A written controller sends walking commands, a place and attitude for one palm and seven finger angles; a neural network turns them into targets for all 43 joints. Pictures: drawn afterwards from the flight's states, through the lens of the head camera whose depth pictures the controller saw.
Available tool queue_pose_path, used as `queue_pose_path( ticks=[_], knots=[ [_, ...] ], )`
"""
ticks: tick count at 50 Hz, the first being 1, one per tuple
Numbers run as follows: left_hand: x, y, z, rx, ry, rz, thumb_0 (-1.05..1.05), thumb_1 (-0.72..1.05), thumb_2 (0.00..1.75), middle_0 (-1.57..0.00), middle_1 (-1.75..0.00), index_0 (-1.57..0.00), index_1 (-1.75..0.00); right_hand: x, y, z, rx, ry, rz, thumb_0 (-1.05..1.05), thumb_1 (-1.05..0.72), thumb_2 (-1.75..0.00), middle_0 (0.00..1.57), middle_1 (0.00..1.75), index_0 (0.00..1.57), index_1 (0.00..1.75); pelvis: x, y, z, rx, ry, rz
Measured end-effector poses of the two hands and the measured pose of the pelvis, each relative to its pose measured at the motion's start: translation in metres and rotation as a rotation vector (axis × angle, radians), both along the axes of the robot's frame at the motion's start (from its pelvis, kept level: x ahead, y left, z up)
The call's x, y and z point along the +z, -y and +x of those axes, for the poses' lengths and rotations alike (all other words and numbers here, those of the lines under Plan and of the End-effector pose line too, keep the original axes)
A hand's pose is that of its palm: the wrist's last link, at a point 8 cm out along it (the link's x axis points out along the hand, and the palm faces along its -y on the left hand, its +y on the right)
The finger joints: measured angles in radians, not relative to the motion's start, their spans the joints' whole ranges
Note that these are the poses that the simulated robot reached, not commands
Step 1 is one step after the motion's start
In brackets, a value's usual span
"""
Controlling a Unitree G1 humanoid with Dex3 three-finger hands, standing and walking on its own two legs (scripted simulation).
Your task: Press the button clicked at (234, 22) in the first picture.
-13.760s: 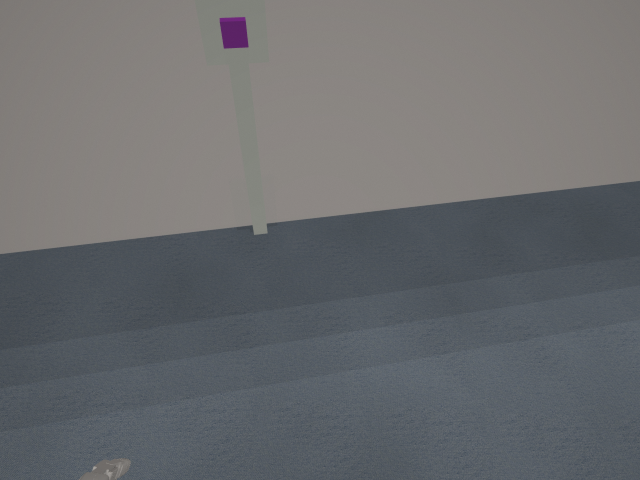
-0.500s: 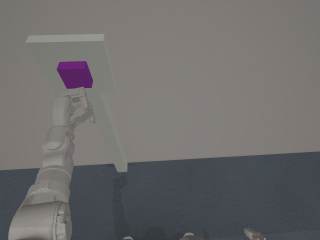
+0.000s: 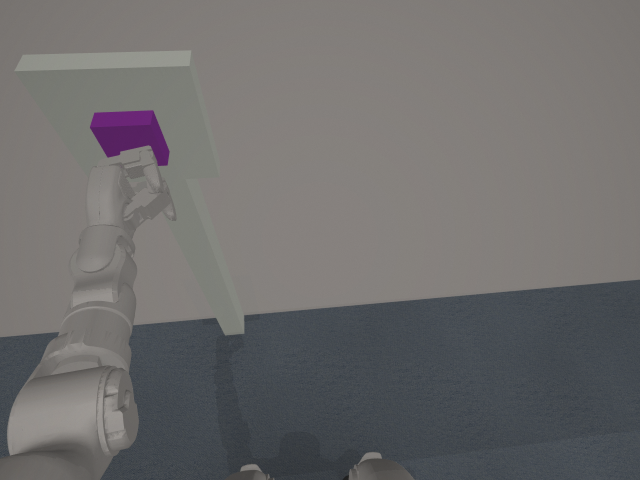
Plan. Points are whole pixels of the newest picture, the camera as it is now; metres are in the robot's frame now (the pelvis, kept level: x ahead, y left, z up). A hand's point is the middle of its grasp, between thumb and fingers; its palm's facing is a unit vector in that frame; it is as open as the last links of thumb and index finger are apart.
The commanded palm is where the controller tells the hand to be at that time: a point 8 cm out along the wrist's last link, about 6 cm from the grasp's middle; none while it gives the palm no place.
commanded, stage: press the button with the knuckle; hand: left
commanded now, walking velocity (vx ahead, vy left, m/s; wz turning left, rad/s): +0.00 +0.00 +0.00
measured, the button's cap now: (133, 137) +0.52 +0.22 +0.11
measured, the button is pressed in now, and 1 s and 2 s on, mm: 3 8 0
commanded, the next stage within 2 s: hold the button down briefly in 0.50 s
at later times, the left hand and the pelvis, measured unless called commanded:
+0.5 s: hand (159, 189) +0.46 +0.19 +0.08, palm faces +0.07 -1.00 -0.03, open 2.9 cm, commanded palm +0.46 +0.24 +0.08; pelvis -0.02 +0.00 -0.01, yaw +1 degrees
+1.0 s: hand (159, 189) +0.46 +0.19 +0.08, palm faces +0.07 -1.00 -0.02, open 2.9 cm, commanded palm +0.45 +0.24 +0.08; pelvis -0.04 +0.00 -0.02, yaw +2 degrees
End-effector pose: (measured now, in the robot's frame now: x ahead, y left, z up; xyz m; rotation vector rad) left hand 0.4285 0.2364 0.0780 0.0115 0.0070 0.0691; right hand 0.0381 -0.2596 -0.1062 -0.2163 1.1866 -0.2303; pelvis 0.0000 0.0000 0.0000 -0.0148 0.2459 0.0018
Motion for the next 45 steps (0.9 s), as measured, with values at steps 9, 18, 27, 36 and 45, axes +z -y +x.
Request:
queue_pose_path(
  ticks=[9,18,27,36,45],
  knots=[
    [-0.001,-0.004,0.003,0.006,-0.007,-0.002,-0.01,0.84,0.91,-1.30,-1.50,-1.30,-1.50,-0.002,-0.002,-0.010,-0.008,-0.036,-0.001,0.01,-0.91,-0.90,0.20,0.30,0.20,0.30,-0.001,-0.001,-0.002,0.005,-0.002,-0.005],
    [0.000,-0.006,0.007,0.000,-0.013,0.007,-0.01,0.81,0.93,-1.30,-1.50,-1.31,-1.50,-0.005,-0.001,-0.018,0.009,-0.043,-0.014,0.00,-0.91,-0.90,0.20,0.30,0.20,0.30,-0.005,-0.001,-0.011,0.018,-0.013,-0.011],
    [0.000,-0.008,0.010,0.000,-0.018,0.014,-0.02,0.78,0.95,-1.30,-1.50,-1.36,-1.50,-0.006,0.005,-0.034,0.022,-0.062,-0.035,0.00,-0.91,-0.90,0.20,0.30,0.20,0.30,-0.010,0.001,-0.023,0.032,-0.033,-0.016],
    [0.000,-0.007,0.009,0.010,-0.022,0.020,-0.01,0.76,0.97,-1.30,-1.50,-1.36,-1.50,-0.007,0.009,-0.056,0.018,-0.077,-0.047,0.00,-0.91,-0.90,0.20,0.30,0.20,0.30,-0.014,0.004,-0.032,0.036,-0.042,-0.019],
    [0.000,-0.008,0.010,0.001,-0.021,0.026,-0.01,0.75,0.97,-1.30,-1.50,-1.37,-1.50,-0.005,0.011,-0.068,0.011,-0.079,-0.058,0.00,-0.91,-0.90,0.20,0.30,0.20,0.30,-0.015,0.005,-0.037,0.034,-0.049,-0.021]
  ],
)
